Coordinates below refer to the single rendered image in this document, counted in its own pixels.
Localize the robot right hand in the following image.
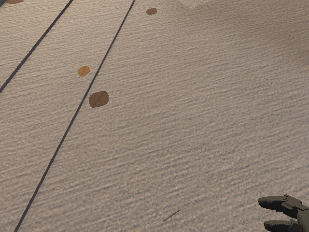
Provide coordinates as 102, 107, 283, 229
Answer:
258, 194, 309, 232

